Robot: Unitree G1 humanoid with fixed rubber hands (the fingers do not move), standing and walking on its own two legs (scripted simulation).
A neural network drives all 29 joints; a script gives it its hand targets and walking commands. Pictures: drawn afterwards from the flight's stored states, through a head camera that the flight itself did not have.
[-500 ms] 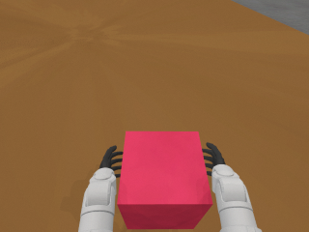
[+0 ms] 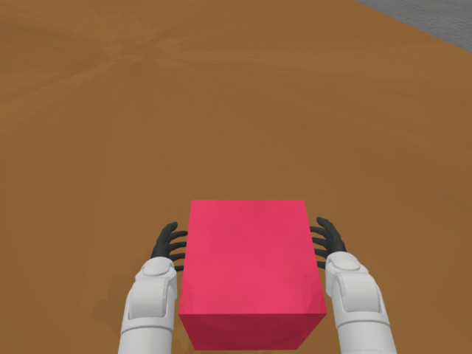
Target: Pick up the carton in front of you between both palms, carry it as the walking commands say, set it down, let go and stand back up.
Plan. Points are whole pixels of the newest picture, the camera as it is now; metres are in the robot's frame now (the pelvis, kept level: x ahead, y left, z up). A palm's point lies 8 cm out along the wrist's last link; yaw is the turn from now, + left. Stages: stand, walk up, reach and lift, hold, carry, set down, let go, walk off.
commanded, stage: carry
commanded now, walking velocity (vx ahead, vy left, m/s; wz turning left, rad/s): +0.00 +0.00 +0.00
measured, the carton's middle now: (246, 278) +0.31 +0.00 -0.05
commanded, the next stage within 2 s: hold in 0.68 s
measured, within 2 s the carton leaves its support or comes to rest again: neither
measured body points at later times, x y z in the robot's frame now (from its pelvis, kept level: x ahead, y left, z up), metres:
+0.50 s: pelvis -0.01 -0.01 +0.00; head -0.03 -0.01 +0.45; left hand +0.30 +0.14 +0.03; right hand +0.30 -0.16 +0.03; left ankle +0.06 +0.12 -0.73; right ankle -0.05 -0.09 -0.73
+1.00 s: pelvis -0.02 +0.01 +0.01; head -0.05 +0.03 +0.46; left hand +0.31 +0.10 +0.04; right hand +0.25 -0.20 +0.04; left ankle +0.06 +0.15 -0.73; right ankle -0.05 -0.09 -0.73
